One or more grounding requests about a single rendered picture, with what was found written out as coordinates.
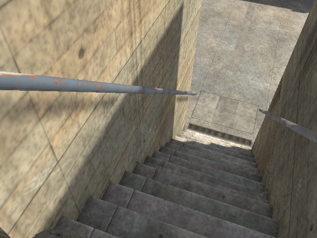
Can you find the left robot hand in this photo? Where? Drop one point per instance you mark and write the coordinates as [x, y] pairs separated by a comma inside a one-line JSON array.
[[59, 233]]

